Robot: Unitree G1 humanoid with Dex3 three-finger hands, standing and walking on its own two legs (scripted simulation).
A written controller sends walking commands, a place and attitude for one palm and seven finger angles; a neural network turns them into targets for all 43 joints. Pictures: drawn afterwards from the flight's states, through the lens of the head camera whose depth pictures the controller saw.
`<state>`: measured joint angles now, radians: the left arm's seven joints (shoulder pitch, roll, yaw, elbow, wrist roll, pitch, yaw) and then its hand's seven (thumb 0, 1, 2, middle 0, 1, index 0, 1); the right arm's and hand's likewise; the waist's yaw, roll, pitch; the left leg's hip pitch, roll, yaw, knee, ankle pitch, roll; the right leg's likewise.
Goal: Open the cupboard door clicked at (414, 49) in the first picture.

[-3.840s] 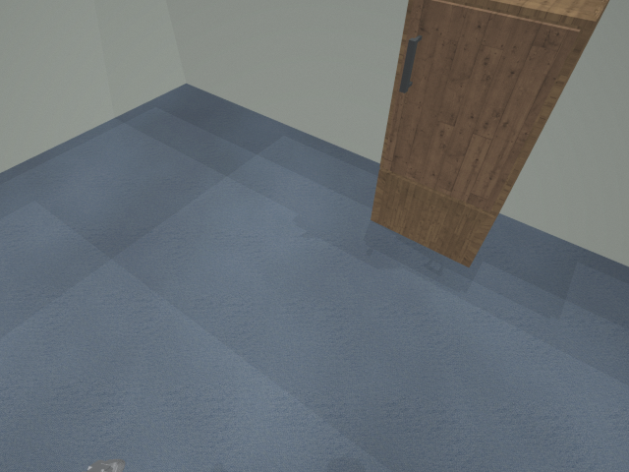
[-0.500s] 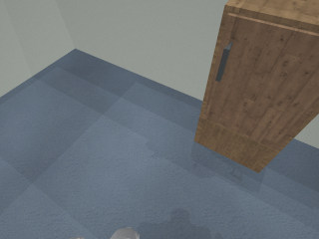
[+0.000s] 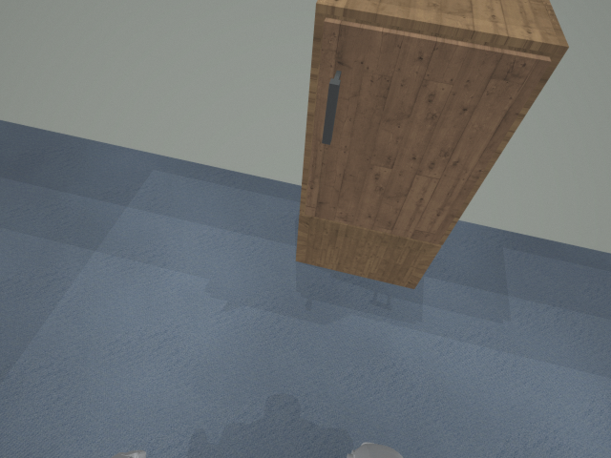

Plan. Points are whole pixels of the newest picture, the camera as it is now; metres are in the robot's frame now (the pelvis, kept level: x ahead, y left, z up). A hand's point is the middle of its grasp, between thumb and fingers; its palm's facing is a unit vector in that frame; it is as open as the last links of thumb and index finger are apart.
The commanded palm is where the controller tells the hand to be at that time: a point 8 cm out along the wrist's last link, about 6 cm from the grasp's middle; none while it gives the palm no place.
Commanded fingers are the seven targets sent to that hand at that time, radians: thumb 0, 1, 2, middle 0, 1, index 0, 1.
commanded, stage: turn to face it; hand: left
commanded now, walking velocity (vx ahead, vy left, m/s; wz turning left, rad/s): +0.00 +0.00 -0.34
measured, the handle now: (332, 108) +0.80 -0.02 -0.02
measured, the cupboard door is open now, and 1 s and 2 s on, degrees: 0 0 0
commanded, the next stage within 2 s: take the last steps up to it in 0.24 s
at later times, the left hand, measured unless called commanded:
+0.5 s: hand out of the picture +0.10 +0.15 -0.17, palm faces -0.12 -0.97 -0.19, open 7.4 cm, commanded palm none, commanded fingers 0.00 0.90 0.90 -0.20 -0.30 -0.20 -0.30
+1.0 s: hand (257, 403) +0.22 +0.08 -0.18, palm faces -0.29 -0.94 -0.16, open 7.3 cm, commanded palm none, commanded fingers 0.00 0.90 0.90 -0.20 -0.30 -0.20 -0.30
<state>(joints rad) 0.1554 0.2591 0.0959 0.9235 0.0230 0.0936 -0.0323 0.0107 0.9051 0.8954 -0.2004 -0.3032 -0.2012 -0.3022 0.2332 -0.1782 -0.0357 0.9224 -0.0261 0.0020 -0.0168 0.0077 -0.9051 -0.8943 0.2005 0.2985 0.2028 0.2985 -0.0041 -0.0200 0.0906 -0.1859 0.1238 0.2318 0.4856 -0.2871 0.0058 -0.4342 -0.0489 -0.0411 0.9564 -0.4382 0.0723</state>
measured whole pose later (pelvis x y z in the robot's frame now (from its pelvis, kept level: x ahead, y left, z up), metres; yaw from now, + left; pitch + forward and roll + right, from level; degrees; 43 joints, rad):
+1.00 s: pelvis +0.11 -0.07 -0.01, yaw -15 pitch +1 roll +0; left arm 0.17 0.18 0.06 1.06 0.03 0.00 -0.03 0.01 0.91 0.90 -0.20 -0.30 -0.20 -0.30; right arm 0.50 -0.10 -0.03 1.15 -0.03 -0.04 -0.02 0.01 -0.91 -0.89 0.20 0.30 0.20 0.30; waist -0.07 -0.01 0.06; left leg -0.02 0.11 0.18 0.42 -0.40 -0.06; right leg -0.40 -0.06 -0.12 0.57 -0.24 -0.01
